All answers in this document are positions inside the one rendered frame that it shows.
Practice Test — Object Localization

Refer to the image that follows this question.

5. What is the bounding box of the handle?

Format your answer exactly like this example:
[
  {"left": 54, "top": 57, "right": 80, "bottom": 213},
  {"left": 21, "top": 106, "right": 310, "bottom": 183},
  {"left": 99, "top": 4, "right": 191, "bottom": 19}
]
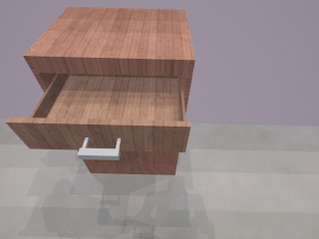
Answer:
[{"left": 77, "top": 137, "right": 122, "bottom": 160}]

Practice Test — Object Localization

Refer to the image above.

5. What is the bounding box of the drawer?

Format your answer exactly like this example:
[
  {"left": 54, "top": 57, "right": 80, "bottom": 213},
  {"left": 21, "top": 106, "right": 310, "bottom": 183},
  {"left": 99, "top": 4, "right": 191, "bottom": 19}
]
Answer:
[{"left": 6, "top": 73, "right": 191, "bottom": 152}]

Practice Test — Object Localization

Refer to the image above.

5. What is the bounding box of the cabinet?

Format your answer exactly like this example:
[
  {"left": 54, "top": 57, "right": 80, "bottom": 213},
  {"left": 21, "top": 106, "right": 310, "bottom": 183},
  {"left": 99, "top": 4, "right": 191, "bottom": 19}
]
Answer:
[{"left": 23, "top": 7, "right": 195, "bottom": 175}]

